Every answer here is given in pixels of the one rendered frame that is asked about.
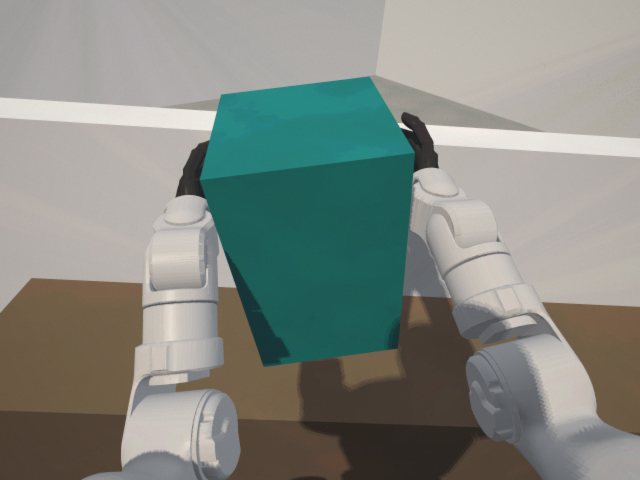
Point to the left robot forearm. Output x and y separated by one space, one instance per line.
180 293

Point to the right robot upper arm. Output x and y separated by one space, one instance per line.
533 394

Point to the right robot hand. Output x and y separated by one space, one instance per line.
421 142

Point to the right robot forearm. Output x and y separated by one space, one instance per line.
491 300

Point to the carton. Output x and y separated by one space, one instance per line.
309 187

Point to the left robot hand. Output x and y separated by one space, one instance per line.
189 183

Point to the left robot upper arm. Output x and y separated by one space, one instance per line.
187 435

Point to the pedestal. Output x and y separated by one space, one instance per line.
67 353

